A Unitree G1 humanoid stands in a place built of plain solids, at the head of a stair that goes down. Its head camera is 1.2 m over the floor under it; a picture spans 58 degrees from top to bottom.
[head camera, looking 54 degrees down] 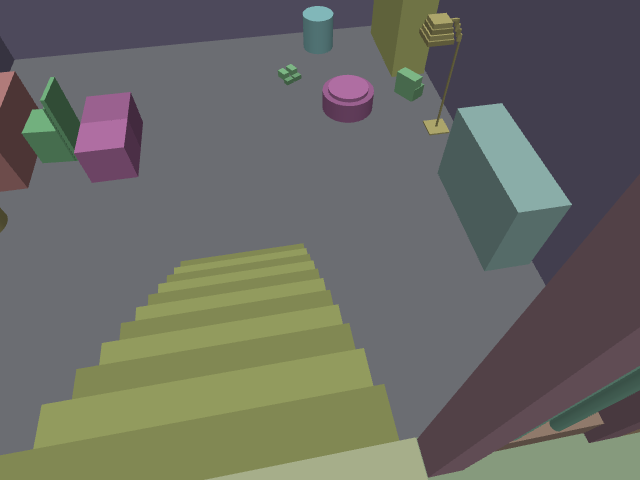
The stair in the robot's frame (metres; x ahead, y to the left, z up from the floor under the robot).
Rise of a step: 0.21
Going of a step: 0.21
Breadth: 1.20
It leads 10 degrees to the left of straight ahead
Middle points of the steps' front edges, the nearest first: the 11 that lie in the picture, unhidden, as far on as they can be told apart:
0.34 0.38 -0.21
0.54 0.42 -0.41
0.75 0.45 -0.62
0.95 0.49 -0.83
1.16 0.53 -1.04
1.36 0.57 -1.25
1.57 0.60 -1.45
1.77 0.64 -1.66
1.98 0.68 -1.87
2.18 0.72 -2.08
2.39 0.75 -2.29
